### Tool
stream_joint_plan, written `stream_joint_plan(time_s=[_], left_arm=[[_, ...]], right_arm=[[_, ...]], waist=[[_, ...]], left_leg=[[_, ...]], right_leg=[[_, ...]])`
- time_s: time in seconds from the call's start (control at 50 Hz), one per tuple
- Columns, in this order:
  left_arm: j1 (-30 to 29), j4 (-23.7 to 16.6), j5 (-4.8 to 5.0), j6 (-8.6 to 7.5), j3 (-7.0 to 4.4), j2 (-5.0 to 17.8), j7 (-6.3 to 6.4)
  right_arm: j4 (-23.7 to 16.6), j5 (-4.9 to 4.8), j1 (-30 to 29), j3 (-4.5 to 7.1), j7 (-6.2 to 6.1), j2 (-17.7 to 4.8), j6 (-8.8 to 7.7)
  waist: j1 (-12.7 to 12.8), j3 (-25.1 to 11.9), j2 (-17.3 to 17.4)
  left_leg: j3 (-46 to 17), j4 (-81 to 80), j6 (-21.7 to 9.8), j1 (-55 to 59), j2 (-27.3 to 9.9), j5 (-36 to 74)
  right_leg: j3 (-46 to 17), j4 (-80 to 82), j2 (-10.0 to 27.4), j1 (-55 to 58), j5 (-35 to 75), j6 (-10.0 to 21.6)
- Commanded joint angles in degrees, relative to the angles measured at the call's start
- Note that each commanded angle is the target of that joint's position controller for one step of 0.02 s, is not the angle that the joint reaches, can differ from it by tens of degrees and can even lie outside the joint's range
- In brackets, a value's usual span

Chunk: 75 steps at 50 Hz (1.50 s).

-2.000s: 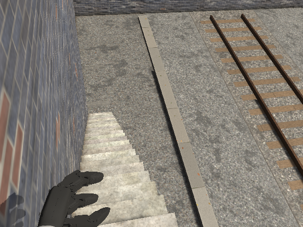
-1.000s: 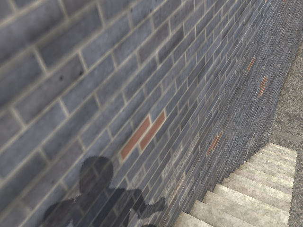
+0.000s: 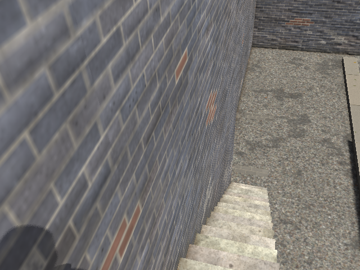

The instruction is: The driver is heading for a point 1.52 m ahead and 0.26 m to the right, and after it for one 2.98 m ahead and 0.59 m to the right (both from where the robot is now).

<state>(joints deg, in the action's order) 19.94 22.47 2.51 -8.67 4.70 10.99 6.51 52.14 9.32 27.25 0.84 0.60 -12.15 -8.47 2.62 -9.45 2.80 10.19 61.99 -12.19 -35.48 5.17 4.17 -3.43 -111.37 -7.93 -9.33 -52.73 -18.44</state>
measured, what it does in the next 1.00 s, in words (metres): goes down, turning right: right foot 0.65 m lower, then left foot 0.16 m lower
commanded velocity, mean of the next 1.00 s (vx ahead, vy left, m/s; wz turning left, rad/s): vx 0.00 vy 0.00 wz -0.44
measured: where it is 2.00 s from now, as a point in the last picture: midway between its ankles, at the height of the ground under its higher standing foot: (264, 228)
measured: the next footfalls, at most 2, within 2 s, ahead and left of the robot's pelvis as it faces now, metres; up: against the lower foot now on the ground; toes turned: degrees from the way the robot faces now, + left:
right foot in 0.34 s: +0.66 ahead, -0.08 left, -0.65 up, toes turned +17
left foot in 0.54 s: +0.87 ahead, +0.15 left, -0.81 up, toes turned +4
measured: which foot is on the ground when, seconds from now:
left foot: down 0.00-0.10, up 0.12-0.52, down 0.54-0.86, up 0.88-1.00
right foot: up 0.00-0.32, down 0.34-0.56, up 0.58-0.92, down 0.94-1.00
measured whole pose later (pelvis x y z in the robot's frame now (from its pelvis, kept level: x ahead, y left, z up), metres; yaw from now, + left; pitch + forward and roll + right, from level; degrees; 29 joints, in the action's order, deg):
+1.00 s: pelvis +1.23 -0.17 -1.22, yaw -17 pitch -3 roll +4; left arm 44.1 57.1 -0.3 -4.4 2.6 14.9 -1.2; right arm 45.9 7.5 21.3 6.3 0.1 -24.3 -3.1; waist 0.3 8.8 2.7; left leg -7.7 121.6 8.5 -14.0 6.8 -39.1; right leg -4.8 -49.1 -4.7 -26.0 -7.6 -16.3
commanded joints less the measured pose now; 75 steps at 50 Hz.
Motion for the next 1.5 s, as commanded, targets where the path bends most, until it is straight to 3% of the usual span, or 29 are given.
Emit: stream_joint_plan(time_s=[0.02, 0.08, 0.12, 0.16, 0.24, 0.32, 0.36, 0.46, 0.5, 0.54, 0.56, 0.78, 0.92, 0.98, 1.12, 1.2, 1.22, 1.24, 1.26, 1.28, 1.32, 1.34, 1.38, 1.4, 1.42, 1.44, 1.46, 1.48, 1.5], left_arm=[[-74.3, -23.8, -7.24, 0.77, 0.44, 1.6, -6.11], [-2.7, 1.8, -6.07, -4.93, -0.98, 0.6, -4.14], [23.1, 10.4, -11.06, -2.06, -5.24, 4.3, -6.23], [19.6, 9.0, -12.46, 2.18, -4.29, 5.4, -9.98], [0.6, 6.7, -5.66, 4.86, -2.93, 8.1, -5.24], [39.7, 21.8, 1.66, 4.96, -7.51, 10.9, -1.0], [-10.9, 11.1, 3.24, 2.65, -12.22, 37.9, -4.04], [13.0, 13.0, 3.02, -2.05, -7.5, 19.5, -0.26], [2.4, 16.7, 5.98, 1.05, -13.21, 30.1, 0.4], [-0.6, 17.4, -6.74, 6.11, -11.06, 29.0, -9.0], [-3.2, 14.3, -8.38, 6.71, -11.49, 23.4, -10.94], [0.7, 30.1, -8.75, 3.02, -7.25, 16.5, -9.41], [47.3, 42.0, -9.82, 3.77, -6.25, 17.7, -7.52], [2.8, 13.2, 4.68, 1.59, -6.81, 30.3, -6.5], [17.4, 19.1, 0.9, -1.35, 1.01, -0.8, -1.84], [1.8, 19.7, -4.6, 2.67, -2.41, 11.8, -4.61], [-20.0, 11.2, 12.35, 4.44, -4.71, 5.9, -5.21], [-20.8, 9.5, -7.02, 0.87, -3.07, 10.6, -7.52], [-8.0, 10.8, -9.62, 1.17, -3.33, 2.8, -9.89], [-8.0, 13.1, 9.75, 4.99, -7.57, 9.9, -8.14], [8.5, 23.6, 6.36, 6.87, -10.32, 8.3, -7.17], [30.1, 30.7, 3.19, 6.34, -9.98, 6.5, -9.15], [19.4, 18.6, -12.52, 2.8, -4.8, 9.3, -7.21], [9.4, 30.0, 8.45, 3.49, -10.25, 9.0, -5.74], [-5.5, 23.4, 9.15, 2.12, -6.72, 4.2, -5.02], [-8.0, 13.2, -11.75, 2.37, -1.54, 4.2, -5.36], [-21.9, 21.1, 5.55, 4.58, -4.93, -0.4, -5.92], [-23.0, 7.5, -14.18, 1.29, -1.61, 7.5, -6.35], [-29.9, 17.0, 8.35, 2.15, -3.34, -4.0, -8.39]], right_arm=[[10.5, -3.17, 65.9, -3.86, -5.37, 12.9, -1.92], [-10.5, -3.06, 0.7, -7.53, -3.25, 12.1, -1.0], [-26.0, -1.01, -25.6, 2.18, 0.17, -20.8, -3.28], [-26.5, -9.61, -25.0, -0.55, -3.91, -16.6, -4.71], [-25.9, -5.37, -14.9, -5.27, -2.91, -4.7, -2.85], [-35.9, -5.67, -32.5, -5.16, 0.95, -5.8, 2.17], [-35.9, -1.51, -1.6, -9.47, 8.17, 12.9, 8.94], [-41.9, -4.43, -40.7, 0.23, 3.91, -14.1, 6.2], [-36.2, -4.18, -28.2, -1.24, 3.55, -5.8, 5.33], [-30.0, -7.92, -26.3, -0.89, 8.69, -1.2, 9.24], [-21.6, -4.56, -1.6, 4.16, 5.12, -14.0, 7.7], [-14.6, -6.97, -2.7, -1.05, -6.18, 0.6, -2.59], [-19.1, -4.37, -18.2, 4.64, -2.45, -19.8, 3.14], [-26.8, -0.49, -22.5, 2.72, 3.18, -6.7, 1.26], [-3.3, -0.63, 8.6, 1.68, -1.0, -5.2, -1.14], [-1.3, 0.24, 9.2, -2.5, 4.75, 6.6, -0.54], [-2.7, -26.57, 4.1, 4.24, 3.41, -6.6, -0.84], [-4.4, -3.82, 25.2, -0.09, -0.68, 1.1, -0.06], [-9.4, -6.21, 6.1, -0.27, 1.18, 1.0, -0.33], [-4.4, -23.71, -1.5, 4.93, -1.46, -7.9, 0.93], [-12.3, -25.31, -20.6, 0.86, -5.66, -1.1, 5.28], [-11.1, -23.96, -25.6, 0.77, -6.5, -2.9, 6.32], [-21.6, -0.8, -31.7, -4.96, 0.51, 10.5, 1.72], [-14.8, -22.14, -44.0, 1.22, -0.64, -0.9, 6.4], [-15.0, -20.87, -33.2, 4.61, -0.48, -9.6, 7.06], [-2.8, 5.81, -3.8, -1.78, -0.02, 5.0, 2.09], [-1.4, -21.3, -4.1, 8.68, -0.57, -14.4, 5.78], [6.2, 8.28, 12.1, -0.71, 0.39, 1.7, 2.39], [1.3, -23.94, 5.4, 7.63, -1.08, -10.4, 5.75]], waist=[[-47.9, 5.5, 11.1], [-2.3, 23.5, 0.5], [19.4, 7.8, -9.3], [17.0, 15.5, -15.9], [-1.0, 14.4, -2.7], [16.7, 18.4, -13.1], [-22.2, 22.1, -18.5], [7.6, 16.4, 0.9], [-6.0, -1.4, 14.2], [0.6, -17.5, -23.1], [-11.9, -30.2, 17.4], [-8.9, 15.6, -4.2], [9.6, 17.2, -11.7], [-6.7, 1.1, -39.5], [-6.8, 5.7, -9.1], [-13.7, 16.5, 1.7], [-22.2, 14.8, -5.2], [-27.5, 2.9, 3.3], [-10.6, 1.4, 20.9], [-8.6, 12.6, 10.3], [2.4, 16.1, -0.3], [14.4, 7.0, -4.1], [14.1, 10.4, -12.7], [12.5, 31.9, -0.6], [1.2, 26.5, -1.0], [-2.4, -0.2, -8.7], [-13.6, 14.2, -15.2], [-11.3, 9.0, -1.9], [-15.7, 6.9, -10.7]], left_leg=[[-37.1, 1.6, 2.8, 115.4, -12.2, -22.5], [-31.7, 4.4, 12.0, -16.6, -16.1, -41.8], [5.1, 8.1, 22.4, -63.2, 8.5, -56.2], [4.1, 13.4, 19.7, -38.9, 5.7, -64.9], [-9.3, 8.2, 22.3, -4.1, -11.0, -35.7], [7.7, 21.2, 20.3, -52.3, -4.8, -44.6], [-10.7, 55.5, 16.3, -8.2, -8.6, -4.6], [-6.3, 29.4, 18.5, -21.7, -13.0, -21.1], [3.0, -2.4, 15.8, 6.3, -4.8, -42.9], [-5.0, 21.5, 9.0, 28.1, -2.0, -14.2], [-12.6, 7.7, -2.3, 54.3, -7.6, 14.1], [-2.4, 23.6, 24.6, 14.9, -6.7, -50.0], [-3.1, 72.3, 27.8, 11.7, 3.4, -57.6], [-25.1, 40.7, 17.7, -22.6, 12.2, -28.9], [-24.2, -2.8, 11.6, 35.5, -7.3, -1.0], [-16.4, -33.6, 8.5, 64.3, -4.8, 31.5], [-18.2, -32.7, 5.5, 59.9, -15.4, 32.3], [-20.5, -26.4, -2.8, 69.2, -15.4, 12.8], [-42.5, -16.6, -11.0, 67.5, -27.6, 30.3], [-36.3, -6.5, -5.3, 64.1, -25.1, 20.6], [-20.5, 3.4, -0.4, -18.5, -11.9, -2.9], [-17.3, 20.2, 3.9, -37.1, -5.4, -14.0], [-23.3, 5.8, 8.1, -51.0, -4.6, -43.2], [-13.5, 5.3, 6.9, -41.3, -1.6, -17.3], [-9.7, -11.4, 9.5, -22.9, 1.8, 11.0], [-18.1, -12.9, 10.1, -1.6, -6.5, 30.9], [-8.1, -16.7, 14.8, 8.2, 0.4, 33.7], [-12.6, -3.3, 13.5, 19.2, -2.3, 36.2], [-7.5, -20.8, 17.3, 22.7, 0.4, 44.9]], right_leg=[[0.1, 2.9, 3.5, -127.5, -26.7, -2.9], [-19.3, 54.1, 19.4, -32.5, 27.5, 12.8], [6.7, 41.1, 4.4, 47.8, 113.0, 12.4], [5.7, 66.5, 11.3, 19.8, 94.6, 10.3], [-7.3, 74.8, 18.6, -22.0, 82.7, 8.3], [5.2, 43.3, -3.0, 0.7, 39.2, 10.5], [-65.9, 97.6, 19.8, -75.0, 15.1, 41.4], [-41.6, 87.3, 10.0, -55.3, -9.9, 31.4], [-12.3, 78.2, 6.8, -43.4, 22.3, 29.2], [-38.8, 73.6, 18.7, -53.4, 55.5, 34.7], [-31.5, 50.0, 11.0, -64.6, 66.0, 25.9], [5.7, 77.6, 14.6, -23.7, 94.4, 14.6], [0.8, 85.6, 17.2, 9.5, 94.1, 2.3], [-46.3, 88.4, 18.3, 16.5, 10.8, 23.7], [-23.5, 41.8, -4.5, -56.9, 28.1, 4.7], [-10.1, 26.4, -5.7, -70.7, 1.1, 13.1], [2.0, 18.5, -7.1, -72.7, -3.7, 16.9], [-5.7, 13.5, -1.3, -71.2, 10.2, 19.8], [-13.5, 22.0, 4.8, -77.6, 4.5, 18.2], [-15.8, 39.9, 9.1, -80.9, 30.3, 20.8], [-4.8, 67.6, 6.8, 5.8, 73.3, 18.6], [-6.3, 62.9, 8.7, 39.4, 74.1, 23.8], [-42.2, 82.3, 31.3, 17.9, 32.3, 35.4], [-16.1, 70.4, 13.5, -18.1, 14.2, 15.1], [-3.5, 63.5, 11.6, -26.0, 17.7, 14.4], [-7.4, 58.9, 17.8, -23.1, 23.7, 18.1], [7.8, 55.1, 11.8, -31.0, 28.8, 17.5], [2.9, 48.9, 11.6, -44.7, 15.1, 13.5], [17.3, 48.0, 10.4, -31.3, 14.9, 16.2]])
Keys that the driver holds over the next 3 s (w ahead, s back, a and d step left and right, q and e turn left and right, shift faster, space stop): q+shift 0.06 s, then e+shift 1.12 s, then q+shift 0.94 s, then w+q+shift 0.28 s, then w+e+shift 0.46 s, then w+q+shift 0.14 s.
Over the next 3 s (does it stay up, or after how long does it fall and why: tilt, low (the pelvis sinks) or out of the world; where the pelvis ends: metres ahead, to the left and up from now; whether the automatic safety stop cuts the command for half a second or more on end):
stays up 2.89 -0.71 -2.76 its command is cut before an obstacle after 2.4 s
